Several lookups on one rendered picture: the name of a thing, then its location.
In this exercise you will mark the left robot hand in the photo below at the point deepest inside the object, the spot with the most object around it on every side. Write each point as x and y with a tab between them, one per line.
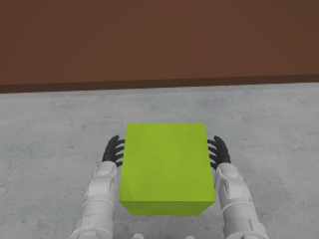
111	150

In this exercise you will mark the right robot forearm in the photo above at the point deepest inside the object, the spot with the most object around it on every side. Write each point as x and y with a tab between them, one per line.
237	207

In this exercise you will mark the right robot hand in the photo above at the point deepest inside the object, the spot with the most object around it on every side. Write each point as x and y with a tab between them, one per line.
220	151

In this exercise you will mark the left robot forearm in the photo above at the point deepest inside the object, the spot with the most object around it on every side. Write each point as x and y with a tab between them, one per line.
96	217

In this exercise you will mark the carton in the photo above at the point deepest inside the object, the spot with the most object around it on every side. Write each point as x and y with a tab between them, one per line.
166	169

